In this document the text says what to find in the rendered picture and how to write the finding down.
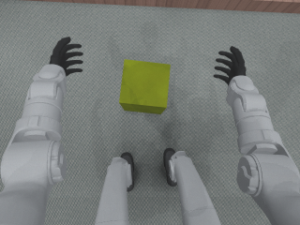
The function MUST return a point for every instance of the left robot upper arm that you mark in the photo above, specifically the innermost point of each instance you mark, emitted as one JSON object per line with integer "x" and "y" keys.
{"x": 30, "y": 169}

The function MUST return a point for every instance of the right robot forearm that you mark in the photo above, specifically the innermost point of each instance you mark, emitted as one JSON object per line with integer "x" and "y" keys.
{"x": 256, "y": 134}

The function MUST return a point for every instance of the carton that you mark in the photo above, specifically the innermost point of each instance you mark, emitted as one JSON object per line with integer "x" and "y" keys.
{"x": 144, "y": 86}

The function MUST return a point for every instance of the left robot foot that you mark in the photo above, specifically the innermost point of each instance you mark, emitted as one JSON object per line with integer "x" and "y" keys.
{"x": 128, "y": 157}

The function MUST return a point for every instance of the left robot forearm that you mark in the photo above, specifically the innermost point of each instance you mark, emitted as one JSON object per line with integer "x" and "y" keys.
{"x": 42, "y": 110}

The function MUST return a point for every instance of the right robot hand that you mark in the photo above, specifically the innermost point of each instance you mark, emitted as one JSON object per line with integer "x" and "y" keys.
{"x": 236, "y": 66}

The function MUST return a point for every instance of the robot right thigh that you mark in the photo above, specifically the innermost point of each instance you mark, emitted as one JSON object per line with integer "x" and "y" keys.
{"x": 196, "y": 205}

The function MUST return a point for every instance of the left robot hand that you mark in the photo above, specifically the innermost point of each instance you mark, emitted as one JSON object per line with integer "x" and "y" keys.
{"x": 60, "y": 55}

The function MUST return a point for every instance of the right robot upper arm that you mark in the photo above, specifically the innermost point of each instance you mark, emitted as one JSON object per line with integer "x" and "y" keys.
{"x": 273, "y": 182}

